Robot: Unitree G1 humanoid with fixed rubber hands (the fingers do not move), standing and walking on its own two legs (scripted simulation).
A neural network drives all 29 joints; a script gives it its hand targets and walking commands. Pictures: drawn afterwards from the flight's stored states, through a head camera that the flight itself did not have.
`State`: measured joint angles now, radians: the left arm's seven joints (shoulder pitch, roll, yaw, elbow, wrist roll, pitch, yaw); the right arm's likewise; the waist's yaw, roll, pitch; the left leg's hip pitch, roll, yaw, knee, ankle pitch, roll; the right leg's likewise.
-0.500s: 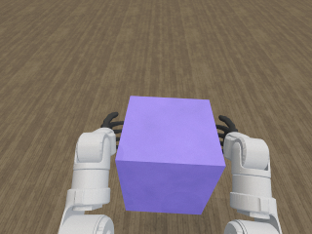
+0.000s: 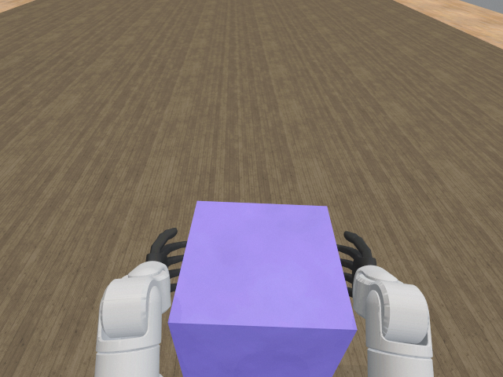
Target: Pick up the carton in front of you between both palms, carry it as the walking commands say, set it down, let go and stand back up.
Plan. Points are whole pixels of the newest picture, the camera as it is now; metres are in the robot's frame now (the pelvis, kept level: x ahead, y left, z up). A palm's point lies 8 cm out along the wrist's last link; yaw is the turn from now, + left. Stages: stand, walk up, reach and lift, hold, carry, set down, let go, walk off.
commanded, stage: carry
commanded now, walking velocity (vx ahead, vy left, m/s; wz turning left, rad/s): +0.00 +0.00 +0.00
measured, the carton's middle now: (258, 302) +0.27 +0.00 +0.02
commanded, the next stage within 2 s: hold in 1.82 s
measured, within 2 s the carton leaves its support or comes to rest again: neither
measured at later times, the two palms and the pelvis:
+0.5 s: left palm (188, 196) +0.42 +0.14 +0.10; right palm (347, 200) +0.44 -0.16 +0.09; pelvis +0.17 -0.02 +0.00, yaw +2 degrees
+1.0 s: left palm (184, 214) +0.41 +0.14 +0.07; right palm (343, 215) +0.42 -0.16 +0.07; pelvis +0.15 -0.02 +0.00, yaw +3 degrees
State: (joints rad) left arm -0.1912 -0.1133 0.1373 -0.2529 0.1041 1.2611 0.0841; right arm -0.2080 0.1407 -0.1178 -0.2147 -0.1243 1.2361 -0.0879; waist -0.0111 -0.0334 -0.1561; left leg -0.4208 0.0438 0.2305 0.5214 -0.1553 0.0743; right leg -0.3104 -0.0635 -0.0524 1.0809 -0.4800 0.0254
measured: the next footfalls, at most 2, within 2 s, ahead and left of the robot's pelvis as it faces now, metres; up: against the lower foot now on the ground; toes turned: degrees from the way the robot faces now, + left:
right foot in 0.26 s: +0.23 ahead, -0.12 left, +0.00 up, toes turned +13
